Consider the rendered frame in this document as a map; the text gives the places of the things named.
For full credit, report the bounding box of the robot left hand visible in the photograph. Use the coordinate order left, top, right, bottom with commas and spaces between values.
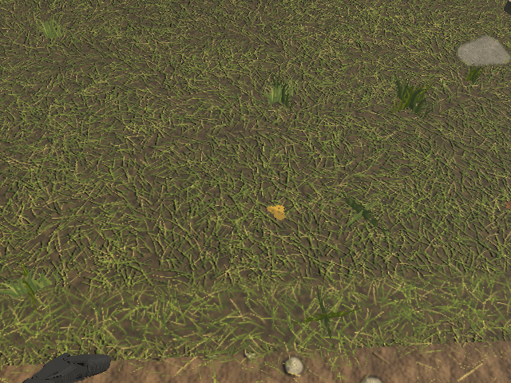
22, 353, 111, 383

